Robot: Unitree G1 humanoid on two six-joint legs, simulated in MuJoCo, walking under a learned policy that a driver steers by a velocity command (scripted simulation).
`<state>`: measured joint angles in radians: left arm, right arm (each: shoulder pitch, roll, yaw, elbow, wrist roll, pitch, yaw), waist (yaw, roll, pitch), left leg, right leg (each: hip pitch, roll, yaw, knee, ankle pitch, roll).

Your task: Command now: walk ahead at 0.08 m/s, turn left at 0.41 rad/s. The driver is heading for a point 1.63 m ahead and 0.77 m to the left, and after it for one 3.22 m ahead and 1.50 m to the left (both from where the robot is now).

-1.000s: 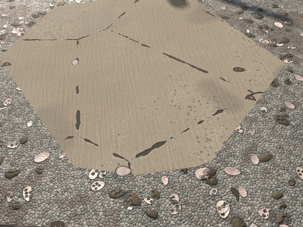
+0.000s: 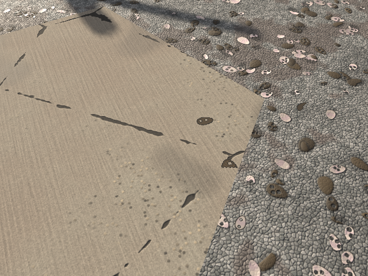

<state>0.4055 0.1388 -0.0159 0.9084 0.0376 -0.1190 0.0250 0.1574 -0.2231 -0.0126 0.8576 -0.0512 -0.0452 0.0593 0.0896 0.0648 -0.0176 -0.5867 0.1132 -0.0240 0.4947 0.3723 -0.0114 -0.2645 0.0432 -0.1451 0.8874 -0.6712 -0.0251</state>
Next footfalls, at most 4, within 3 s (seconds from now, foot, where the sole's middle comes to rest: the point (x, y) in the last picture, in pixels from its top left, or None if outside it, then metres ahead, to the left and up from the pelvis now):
0.08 left None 0.20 0.13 -0.85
0.52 right None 0.23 -0.10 -0.85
1.06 left None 0.06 0.08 -0.85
1.54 right None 0.50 0.16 -0.85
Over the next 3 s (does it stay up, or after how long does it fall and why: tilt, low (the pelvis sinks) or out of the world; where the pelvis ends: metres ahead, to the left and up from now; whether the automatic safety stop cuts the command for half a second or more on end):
stays up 0.72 0.56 -0.08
